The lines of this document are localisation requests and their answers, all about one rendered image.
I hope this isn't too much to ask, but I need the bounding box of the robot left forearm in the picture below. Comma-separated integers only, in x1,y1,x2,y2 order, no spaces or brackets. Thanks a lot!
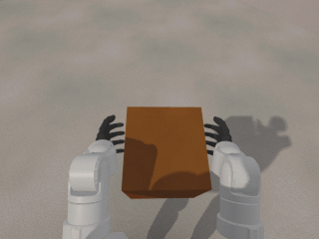
62,139,118,239

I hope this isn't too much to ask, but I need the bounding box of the left robot hand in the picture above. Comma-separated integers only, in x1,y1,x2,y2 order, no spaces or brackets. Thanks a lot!
95,115,125,153

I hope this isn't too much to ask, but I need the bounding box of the right robot hand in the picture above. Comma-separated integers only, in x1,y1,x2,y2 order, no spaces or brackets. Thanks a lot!
204,117,232,155

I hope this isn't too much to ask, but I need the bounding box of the robot right forearm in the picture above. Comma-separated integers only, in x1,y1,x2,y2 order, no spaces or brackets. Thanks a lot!
210,140,265,239

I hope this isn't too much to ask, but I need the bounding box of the carton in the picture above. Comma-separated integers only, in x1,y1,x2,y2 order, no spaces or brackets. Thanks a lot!
122,107,212,199

